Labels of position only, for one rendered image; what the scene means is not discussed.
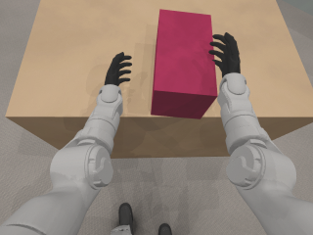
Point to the left robot upper arm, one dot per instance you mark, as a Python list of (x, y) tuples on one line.
[(78, 174)]

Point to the robot foot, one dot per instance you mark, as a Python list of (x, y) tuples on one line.
[(164, 229), (125, 216)]

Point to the right robot forearm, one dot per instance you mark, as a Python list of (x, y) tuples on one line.
[(238, 117)]

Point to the pedestal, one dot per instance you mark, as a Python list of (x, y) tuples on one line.
[(71, 47)]

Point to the robot right foot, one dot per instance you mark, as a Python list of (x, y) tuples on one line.
[(164, 229)]

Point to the robot right hand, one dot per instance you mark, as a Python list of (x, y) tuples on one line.
[(230, 57)]

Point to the robot left foot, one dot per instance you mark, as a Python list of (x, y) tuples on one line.
[(125, 216)]

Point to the robot left hand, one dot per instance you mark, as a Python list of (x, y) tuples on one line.
[(114, 71)]

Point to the carton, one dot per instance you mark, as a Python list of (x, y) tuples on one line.
[(184, 84)]

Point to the left robot forearm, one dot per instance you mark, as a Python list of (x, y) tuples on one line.
[(101, 127)]

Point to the right robot upper arm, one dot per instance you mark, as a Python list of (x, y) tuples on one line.
[(265, 180)]

